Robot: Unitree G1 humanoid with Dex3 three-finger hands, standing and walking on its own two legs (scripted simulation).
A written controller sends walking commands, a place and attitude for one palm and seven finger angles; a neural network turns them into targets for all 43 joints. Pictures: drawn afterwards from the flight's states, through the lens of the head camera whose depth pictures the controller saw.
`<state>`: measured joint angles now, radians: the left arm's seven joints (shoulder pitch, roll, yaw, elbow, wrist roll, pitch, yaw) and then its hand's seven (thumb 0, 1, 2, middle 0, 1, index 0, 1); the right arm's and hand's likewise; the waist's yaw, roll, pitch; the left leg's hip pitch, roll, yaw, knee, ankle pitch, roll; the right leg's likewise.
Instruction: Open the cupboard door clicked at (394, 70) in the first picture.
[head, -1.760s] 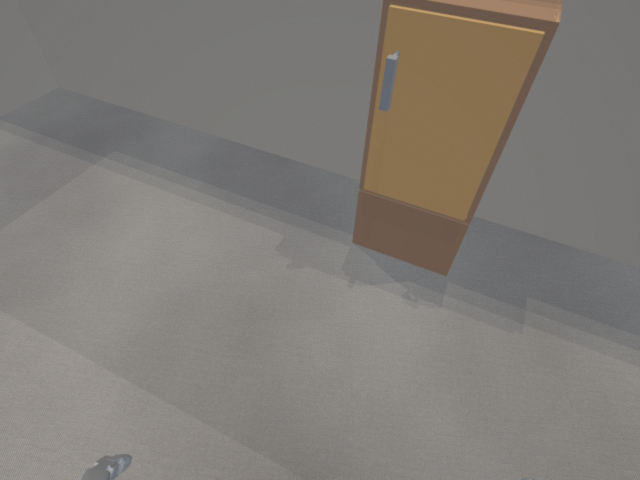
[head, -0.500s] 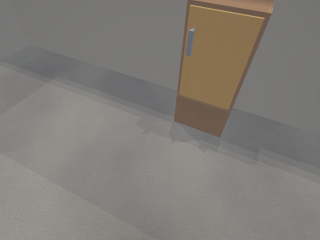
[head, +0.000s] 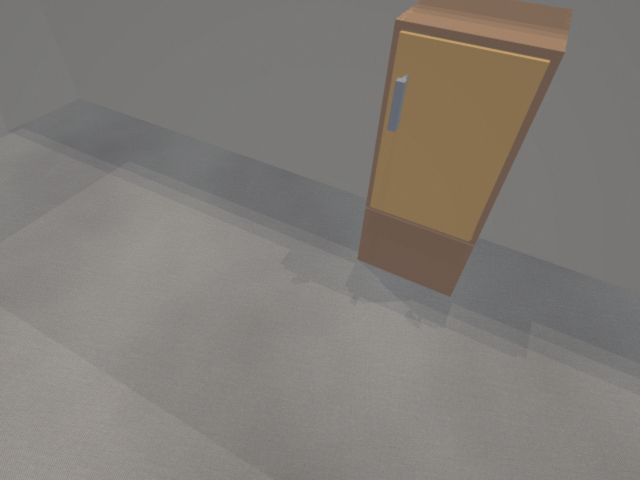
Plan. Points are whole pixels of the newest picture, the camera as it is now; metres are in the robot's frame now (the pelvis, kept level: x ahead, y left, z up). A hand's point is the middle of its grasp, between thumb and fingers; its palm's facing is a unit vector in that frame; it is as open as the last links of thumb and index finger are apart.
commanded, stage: walk to a spot facing it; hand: left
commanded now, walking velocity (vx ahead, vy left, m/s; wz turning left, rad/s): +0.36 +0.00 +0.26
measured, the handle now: (399, 102) +1.08 -0.17 -0.02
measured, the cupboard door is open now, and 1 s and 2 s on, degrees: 0 0 0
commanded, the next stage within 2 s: turn to face it in 0.32 s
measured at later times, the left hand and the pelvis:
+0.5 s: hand (213, 412) +0.27 +0.19 -0.18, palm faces -0.03 -0.98 -0.17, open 7.3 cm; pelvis +0.18 +0.01 -0.01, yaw +0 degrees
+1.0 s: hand (215, 363) +0.35 +0.20 -0.17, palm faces -0.10 -0.97 -0.22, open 7.3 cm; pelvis +0.27 +0.02 -0.01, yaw -12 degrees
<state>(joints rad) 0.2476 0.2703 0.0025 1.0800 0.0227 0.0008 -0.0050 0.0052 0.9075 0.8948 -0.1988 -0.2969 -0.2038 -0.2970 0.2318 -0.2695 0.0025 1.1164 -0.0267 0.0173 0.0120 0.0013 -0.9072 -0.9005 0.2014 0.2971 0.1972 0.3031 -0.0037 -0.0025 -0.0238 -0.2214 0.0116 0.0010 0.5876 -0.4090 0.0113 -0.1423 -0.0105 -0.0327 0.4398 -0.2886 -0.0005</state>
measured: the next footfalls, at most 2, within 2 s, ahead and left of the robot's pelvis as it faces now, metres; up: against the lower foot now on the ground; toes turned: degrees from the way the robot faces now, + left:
right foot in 0.54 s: +0.36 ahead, -0.07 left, +0.00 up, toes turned -8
left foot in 1.06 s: +0.33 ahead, +0.14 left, +0.00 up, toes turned -12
